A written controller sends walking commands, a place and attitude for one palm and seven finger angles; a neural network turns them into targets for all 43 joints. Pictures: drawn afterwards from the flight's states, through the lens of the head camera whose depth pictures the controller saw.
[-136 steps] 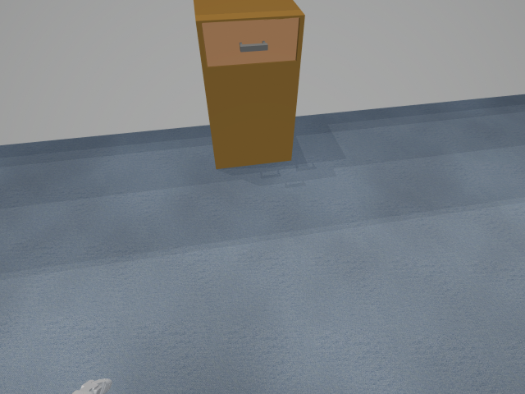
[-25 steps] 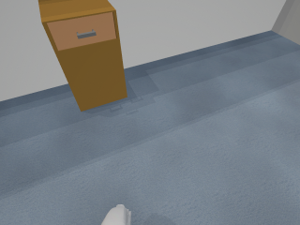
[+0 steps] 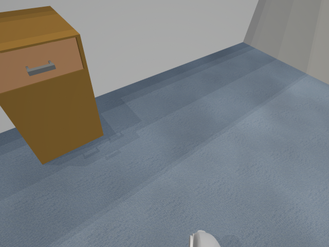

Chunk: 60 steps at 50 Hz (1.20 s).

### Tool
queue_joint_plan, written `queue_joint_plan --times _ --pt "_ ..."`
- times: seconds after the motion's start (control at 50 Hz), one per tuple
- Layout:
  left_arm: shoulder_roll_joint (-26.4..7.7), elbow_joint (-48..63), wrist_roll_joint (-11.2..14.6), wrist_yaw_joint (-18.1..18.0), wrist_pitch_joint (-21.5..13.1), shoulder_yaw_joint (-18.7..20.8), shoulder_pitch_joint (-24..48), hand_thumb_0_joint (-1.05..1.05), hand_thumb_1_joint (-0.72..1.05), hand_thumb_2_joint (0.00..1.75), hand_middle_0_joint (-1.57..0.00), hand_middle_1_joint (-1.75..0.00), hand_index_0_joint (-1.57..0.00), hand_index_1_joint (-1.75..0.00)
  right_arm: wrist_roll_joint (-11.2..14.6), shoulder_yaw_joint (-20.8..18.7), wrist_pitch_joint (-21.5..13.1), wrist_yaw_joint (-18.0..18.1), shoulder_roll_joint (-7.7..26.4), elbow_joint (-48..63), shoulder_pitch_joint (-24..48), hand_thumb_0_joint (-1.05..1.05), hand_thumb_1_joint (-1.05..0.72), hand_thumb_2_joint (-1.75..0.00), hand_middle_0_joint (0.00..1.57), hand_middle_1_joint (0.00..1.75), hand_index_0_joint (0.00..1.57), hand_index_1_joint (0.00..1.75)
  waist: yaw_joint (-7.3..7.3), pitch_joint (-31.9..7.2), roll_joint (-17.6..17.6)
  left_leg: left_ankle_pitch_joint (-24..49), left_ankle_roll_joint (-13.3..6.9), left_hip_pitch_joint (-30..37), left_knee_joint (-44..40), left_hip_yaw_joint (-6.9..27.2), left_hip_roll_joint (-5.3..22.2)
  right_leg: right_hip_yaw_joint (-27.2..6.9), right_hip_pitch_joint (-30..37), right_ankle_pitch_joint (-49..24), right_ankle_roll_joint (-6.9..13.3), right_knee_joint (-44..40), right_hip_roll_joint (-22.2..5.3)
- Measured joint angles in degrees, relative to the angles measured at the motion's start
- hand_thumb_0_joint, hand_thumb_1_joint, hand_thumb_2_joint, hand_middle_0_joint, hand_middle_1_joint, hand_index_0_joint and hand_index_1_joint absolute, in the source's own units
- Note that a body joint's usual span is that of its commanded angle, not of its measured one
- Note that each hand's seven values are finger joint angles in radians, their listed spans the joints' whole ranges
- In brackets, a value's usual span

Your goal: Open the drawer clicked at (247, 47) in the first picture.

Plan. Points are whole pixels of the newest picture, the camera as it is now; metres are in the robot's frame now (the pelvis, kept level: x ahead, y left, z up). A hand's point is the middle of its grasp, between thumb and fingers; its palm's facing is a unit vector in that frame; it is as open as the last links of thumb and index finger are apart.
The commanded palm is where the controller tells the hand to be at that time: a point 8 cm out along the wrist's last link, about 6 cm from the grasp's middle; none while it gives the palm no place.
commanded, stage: walk to a spot facing it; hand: left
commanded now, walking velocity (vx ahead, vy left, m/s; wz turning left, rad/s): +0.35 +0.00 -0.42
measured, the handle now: (40, 67) +0.85 +0.63 -0.08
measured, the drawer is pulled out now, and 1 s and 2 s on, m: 0.00 0.00 0.00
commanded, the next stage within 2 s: turn to face it in 0.56 s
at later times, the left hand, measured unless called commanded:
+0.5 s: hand (127, 193) +0.31 +0.13 -0.17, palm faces -0.14 -0.96 -0.25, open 7.2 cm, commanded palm none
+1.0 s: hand (126, 167) +0.42 +0.15 -0.18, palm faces -0.08 -0.98 -0.17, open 7.4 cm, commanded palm none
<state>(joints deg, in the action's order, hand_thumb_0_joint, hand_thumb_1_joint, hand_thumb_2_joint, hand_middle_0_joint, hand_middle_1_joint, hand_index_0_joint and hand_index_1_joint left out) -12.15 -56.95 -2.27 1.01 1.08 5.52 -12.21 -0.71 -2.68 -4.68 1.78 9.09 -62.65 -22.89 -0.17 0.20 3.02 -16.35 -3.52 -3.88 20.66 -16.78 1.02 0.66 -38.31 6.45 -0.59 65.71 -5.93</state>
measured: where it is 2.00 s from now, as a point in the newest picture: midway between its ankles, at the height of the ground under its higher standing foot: (169, 234)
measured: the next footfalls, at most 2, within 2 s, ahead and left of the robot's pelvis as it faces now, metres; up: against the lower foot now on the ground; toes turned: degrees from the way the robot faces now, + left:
right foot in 0.28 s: +0.27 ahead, -0.13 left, +0.00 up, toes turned -16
left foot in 0.76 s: +0.47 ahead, +0.06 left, +0.00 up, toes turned -4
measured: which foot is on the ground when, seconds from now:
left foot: down 0.00-0.30, up 0.32-0.74, down 0.76-1.00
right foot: up 0.00-0.26, down 0.28-0.78, up 0.80-1.00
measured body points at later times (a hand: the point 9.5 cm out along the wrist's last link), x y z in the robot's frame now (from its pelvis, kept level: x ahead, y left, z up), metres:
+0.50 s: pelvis +0.22 -0.05 -0.01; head +0.23 -0.06 +0.44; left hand +0.32 +0.18 -0.15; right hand +0.20 -0.28 -0.17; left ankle +0.25 +0.10 -0.66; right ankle +0.23 -0.12 -0.74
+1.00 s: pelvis +0.36 -0.01 -0.01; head +0.39 +0.00 +0.44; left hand +0.42 +0.21 -0.17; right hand +0.38 -0.26 -0.15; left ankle +0.43 +0.06 -0.74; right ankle +0.33 -0.16 -0.68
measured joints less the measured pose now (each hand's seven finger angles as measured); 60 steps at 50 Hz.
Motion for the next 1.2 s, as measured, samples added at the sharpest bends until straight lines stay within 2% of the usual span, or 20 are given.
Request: queue_joint_plan --times 0.08,0.14,0.22,0.26,0.28,0.3,0.34,0.36,0.4,0.48,0.54,0.62,0.72,0.76,0.78,0.82,0.88,0.96,1.08,1.2 --pt "0.81 0.16 0.02 0.5 0.68 -0.56 2.21 0.0 0.91 0.9 -0.19 -0.3 -0.19 -0.3 -0.16 0.63 0.02 -0.01 -1.15 -1.32 -3.3 -0.01 -0.92 -0.9 0.2 0.3 0.2 0.3 1.3 1.07 -0.67 -1.98 0.92 4.33 -2.24 -1.77 0.15 2.28 0.38 -1.66 -0.08 -9.06 -0.52" --pt "1.71 0.04 0.18 0.76 0.9 -1.18 3.91 0.0 0.91 0.9 -0.19 -0.3 -0.19 -0.3 -0.47 1.12 0.07 -0.06 -2.22 -1.86 -5.21 0.0 -0.92 -0.9 0.2 0.3 0.2 0.3 2.77 2.37 -1.3 -3.94 2.01 7.24 -3.01 -3.12 0.64 4.76 2.51 -0.67 0.72 -16.93 0.16" --pt "3.09 0.58 0.33 0.88 0.44 -1.98 6.25 0.0 0.91 0.9 -0.19 -0.3 -0.19 -0.3 -0.71 1.49 0.62 -0.29 -3.4 -2.82 -7.2 0.0 -0.91 -0.9 0.2 0.3 0.2 0.3 4.36 4.13 -2.51 -8.07 4.08 9.93 -1.25 -4.8 2.3 7.8 6.55 3.94 3.18 -24.9 2.84" --pt "3.56 1.18 0.24 0.87 -0.6 -2.29 6.69 0.0 0.91 0.9 -0.2 -0.3 -0.19 -0.3 -0.62 1.57 1.16 -0.46 -3.85 -3.56 -8.11 0.0 -0.91 -0.9 0.2 0.3 0.2 0.3 4.31 4.6 -3.12 -11.22 5.17 9.98 3.66 -5.5 4.2 9.23 10.08 5.95 4.79 -28.53 4.9" --pt "3.53 1.43 0.13 0.93 -1.47 -2.42 6.43 0.0 0.91 0.9 -0.2 -0.3 -0.19 -0.3 -0.43 1.6 1.53 -0.66 -4.18 -3.95 -8.73 0.0 -0.91 -0.9 0.2 0.3 0.2 0.3 3.95 4.46 -2.86 -12.62 5.52 8.78 9.29 -5.57 5.38 9.79 12.85 5.08 5.76 -31.08 5.55" --pt "3.48 1.62 0.1 0.79 -2.44 -2.39 6.14 0.0 0.91 0.89 -0.2 -0.3 -0.19 -0.3 -0.06 1.62 2.04 -0.95 -4.41 -4.22 -8.8 0.0 -0.91 -0.89 0.2 0.3 0.2 0.3 3.14 4.32 -2.63 -11.46 5.31 5.73 18.19 -4.48 6.98 9.85 13.48 2.6 6.7 -31.06 5.9" --pt "3.47 1.41 0.87 0.17 -3.63 -2.32 5.45 0.0 0.91 0.89 -0.2 -0.3 -0.2 -0.3 0.47 1.41 3.1 -1.1 -4.25 -4.16 -6.33 0.0 -0.91 -0.89 0.2 0.3 0.2 0.3 2.43 5.13 -2.67 -12.11 5.18 -3.41 39.79 3.76 7.35 9.28 14.13 5.74 7.56 -27.76 6.93" --pt "3.44 1.02 1.17 -0.14 -3.76 -2.35 4.83 0.0 0.91 0.89 -0.2 -0.3 -0.2 -0.3 0.52 1.15 3.34 -1.11 -3.99 -3.67 -4.69 0.0 -0.91 -0.89 0.2 0.3 0.2 0.3 2.39 5.4 -2.73 -10.6 5.07 -7.68 47.34 7.14 6.97 9.03 15.64 7.13 7.59 -28.15 7.42" --pt "3.11 0.43 2.08 -1.23 -4.15 -1.41 3.16 -0.01 0.92 0.89 -0.2 -0.3 -0.2 -0.3 0.32 0.61 3.5 -1.04 -3.29 -1.96 -1.25 0.0 -0.91 -0.89 0.2 0.3 0.2 0.3 2.15 4.84 -2.9 -6.85 5.12 -15.22 53.97 11.0 7.09 8.41 18.94 7.57 6.96 -31.35 8.3" --pt "1.45 -1.48 1.25 -2.05 -4.34 -1.31 -0.13 -0.02 0.94 0.89 -0.2 -0.3 -0.2 -0.3 -0.44 -0.21 3.44 -0.96 -1.2 2.63 5.99 0.0 -0.91 -0.9 0.2 0.3 0.2 0.3 1.82 2.71 -3.84 -2.41 5.78 -25.33 48.35 13.06 8.82 6.43 23.83 6.22 6.61 -37.84 9.16" --pt "1.38 -2.97 0.99 -1.85 -4.19 -1.7 -2.42 -0.02 0.93 0.89 -0.2 -0.3 -0.2 -0.3 -0.64 -0.86 3.34 -1.03 0.66 5.18 10.11 0.0 -0.93 -0.9 0.2 0.3 0.2 0.3 1.47 1.42 -4.75 1.07 6.49 -28.47 39.8 13.16 9.38 5.15 26.52 6.37 6.0 -40.67 9.14" --pt "1.78 -3.85 0.94 -1.46 -4.27 -2.2 -5.08 -0.01 0.92 0.89 -0.2 -0.3 -0.2 -0.3 -0.63 -0.8 3.27 -1.91 1.97 6.53 13.53 0.0 -0.93 -0.9 0.19 0.3 0.19 0.3 -0.29 0.65 -4.83 4.03 6.94 -27.79 28.43 12.58 8.78 3.82 29.56 7.81 4.92 -42.35 8.95" --pt "2.53 -4.75 0.9 -1.44 -4.03 -2.66 -8.09 0.0 0.91 0.89 -0.2 -0.3 -0.2 -0.3 -0.44 0.0 3.05 -2.38 1.8 6.54 15.72 0.0 -0.92 -0.9 0.19 0.3 0.19 0.3 -2.6 0.97 -3.76 3.96 6.26 -22.05 17.12 11.07 5.98 2.81 32.8 11.54 3.05 -41.49 8.47" --pt "2.83 -5.43 1.14 -1.62 -3.72 -2.88 -9.38 0.0 0.91 0.89 -0.2 -0.3 -0.2 -0.3 -0.43 0.56 2.28 -2.25 1.62 6.45 15.61 0.0 -0.92 -0.9 0.19 0.3 0.19 0.3 -2.64 1.09 -3.46 8.08 5.07 -17.67 11.08 10.18 4.54 2.87 33.25 14.66 1.95 -38.24 8.07" --pt "2.63 -5.98 1.37 -1.73 -3.41 -2.94 -9.41 0.0 0.91 0.89 -0.2 -0.3 -0.2 -0.3 -0.56 0.74 1.8 -2.01 1.07 6.15 15.63 0.0 -0.92 -0.9 0.19 0.3 0.2 0.3 -2.4 1.39 -2.36 7.55 3.24 -17.15 11.42 9.78 3.56 2.89 32.05 16.54 1.51 -34.07 7.02" --pt "2.37 -6.65 1.58 -2.09 -2.6 -3.21 -8.66 0.0 0.91 0.89 -0.2 -0.3 -0.2 -0.3 -0.45 1.43 1.67 -1.77 0.02 5.92 15.35 0.0 -0.92 -0.9 0.19 0.3 0.2 0.3 -2.6 2.41 -0.72 4.85 1.19 -16.33 13.31 8.83 2.47 2.44 27.36 22.33 0.71 -20.65 5.59" --pt "2.49 -6.53 1.24 -2.35 -1.51 -3.26 -6.63 0.0 0.91 0.89 -0.2 -0.3 -0.2 -0.3 -0.24 2.12 2.38 -1.2 -1.16 5.2 13.64 0.0 -0.91 -0.9 0.2 0.3 0.2 0.3 -1.88 2.9 -0.54 4.45 0.76 -14.37 11.29 9.14 1.48 2.91 20.94 23.87 -0.6 -9.18 4.26" --pt "2.83 -3.9 1.18 -2.06 -0.53 -2.72 -2.72 0.0 0.91 0.89 -0.2 -0.3 -0.2 -0.3 0.16 0.82 3.54 -0.47 0.09 4.86 11.81 -0.02 -0.95 -0.89 0.2 0.3 0.2 0.3 -0.66 3.4 -1.34 6.58 0.04 -13.55 7.46 10.89 -0.2 2.0 14.81 19.65 -1.99 -7.5 2.35" --pt "2.19 0.2 1.13 -2.27 0.73 -1.54 1.74 0.0 0.91 0.89 -0.2 -0.3 -0.2 -0.3 -0.29 -0.04 5.82 -1.24 1.14 4.4 8.8 -0.01 -0.94 -0.89 0.2 0.3 0.2 0.3 1.02 2.63 -2.38 8.08 0.43 -14.42 5.46 14.25 -1.82 0.44 12.26 16.86 -3.15 -11.87 1.85" --pt "1.59 3.28 1.57 -2.46 0.92 -1.32 4.68 0.0 0.91 0.89 -0.2 -0.3 -0.2 -0.3 -0.56 -1.21 7.07 -1.68 1.87 5.32 7.29 0.0 -0.92 -0.89 0.2 0.3 0.2 0.3 2.96 2.23 -4.41 8.19 2.27 -16.78 7.09 18.3 -2.63 0.52 17.66 16.17 -2.94 -24.71 3.89"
